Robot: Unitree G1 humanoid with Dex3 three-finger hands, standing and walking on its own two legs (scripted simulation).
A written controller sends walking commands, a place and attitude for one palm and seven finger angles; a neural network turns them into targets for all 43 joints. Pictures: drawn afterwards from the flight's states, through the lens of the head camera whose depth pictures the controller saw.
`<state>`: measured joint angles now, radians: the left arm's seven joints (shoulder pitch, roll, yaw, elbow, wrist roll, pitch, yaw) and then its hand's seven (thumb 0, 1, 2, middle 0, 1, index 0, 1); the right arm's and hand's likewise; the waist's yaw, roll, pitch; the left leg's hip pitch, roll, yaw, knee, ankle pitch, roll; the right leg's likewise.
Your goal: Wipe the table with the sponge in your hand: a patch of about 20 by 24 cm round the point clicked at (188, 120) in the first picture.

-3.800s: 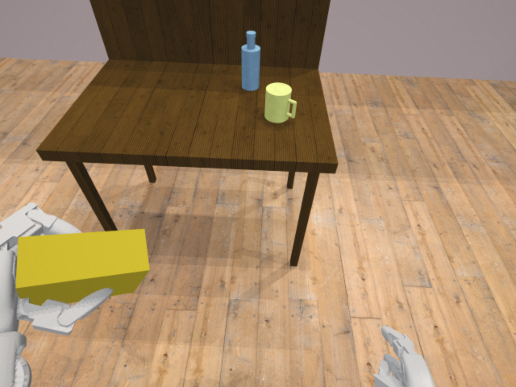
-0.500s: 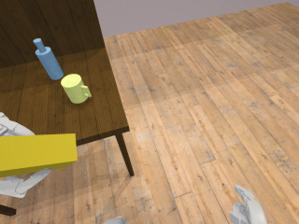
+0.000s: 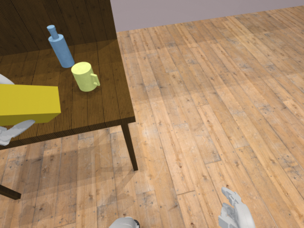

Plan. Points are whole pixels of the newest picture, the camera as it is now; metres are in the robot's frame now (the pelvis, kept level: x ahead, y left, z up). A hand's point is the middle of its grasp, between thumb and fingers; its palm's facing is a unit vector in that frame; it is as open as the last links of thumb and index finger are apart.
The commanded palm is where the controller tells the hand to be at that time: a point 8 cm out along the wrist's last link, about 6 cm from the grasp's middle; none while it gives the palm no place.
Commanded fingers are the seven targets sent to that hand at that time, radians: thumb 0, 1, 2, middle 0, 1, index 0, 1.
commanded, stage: come to a stop and stand still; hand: left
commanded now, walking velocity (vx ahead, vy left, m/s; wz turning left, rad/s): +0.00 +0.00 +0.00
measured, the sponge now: (29, 106) +0.27 +0.27 +0.21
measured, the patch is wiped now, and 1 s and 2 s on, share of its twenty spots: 0.00 0.00 0.00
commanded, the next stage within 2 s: look again from close up in 0.64 s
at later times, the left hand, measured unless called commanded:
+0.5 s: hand (1, 153) +0.18 +0.27 +0.20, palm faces +0.47 -0.82 -0.33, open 9.6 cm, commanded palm +0.12 +0.29 +0.19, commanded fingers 0.00 0.10 1.30 -1.20 -1.60 -1.20 -1.60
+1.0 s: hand (21, 154) +0.19 +0.26 +0.17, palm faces +0.39 -0.84 -0.37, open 9.6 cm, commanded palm +0.14 +0.29 +0.19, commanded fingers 0.00 0.10 1.30 -1.20 -1.60 -1.20 -1.60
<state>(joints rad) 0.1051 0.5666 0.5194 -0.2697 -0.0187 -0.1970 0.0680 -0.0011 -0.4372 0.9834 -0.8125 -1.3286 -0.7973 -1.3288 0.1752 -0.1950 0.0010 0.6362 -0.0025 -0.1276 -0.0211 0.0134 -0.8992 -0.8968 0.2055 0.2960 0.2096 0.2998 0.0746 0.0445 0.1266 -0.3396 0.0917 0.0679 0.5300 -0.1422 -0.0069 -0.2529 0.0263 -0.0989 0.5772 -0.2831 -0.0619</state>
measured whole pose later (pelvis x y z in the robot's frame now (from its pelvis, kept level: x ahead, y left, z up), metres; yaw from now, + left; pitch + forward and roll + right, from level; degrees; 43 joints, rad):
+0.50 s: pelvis -0.05 +0.01 +0.01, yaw -2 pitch -3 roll -1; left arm 0.29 0.37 0.40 -0.46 0.00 -0.19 0.13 0.00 -0.43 0.99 -0.81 -1.33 -0.79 -1.33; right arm 0.22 -0.17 0.05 0.58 -0.02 -0.16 -0.01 0.02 -0.90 -0.90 0.20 0.30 0.20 0.30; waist 0.05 -0.04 0.05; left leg -0.27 -0.02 0.02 0.48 -0.17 0.05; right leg -0.20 0.03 -0.03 0.44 -0.19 -0.02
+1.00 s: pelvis -0.02 +0.02 +0.01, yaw -1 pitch +0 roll -1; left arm 0.41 0.35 0.33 -0.45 -0.01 -0.20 0.11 0.00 -0.43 0.99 -0.81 -1.34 -0.79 -1.34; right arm 0.20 -0.20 0.03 0.59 -0.02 -0.12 -0.04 0.02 -0.90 -0.90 0.20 0.30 0.21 0.30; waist 0.04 -0.02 0.02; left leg -0.25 -0.03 0.00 0.42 -0.17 0.05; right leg -0.17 0.04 -0.02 0.37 -0.20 -0.02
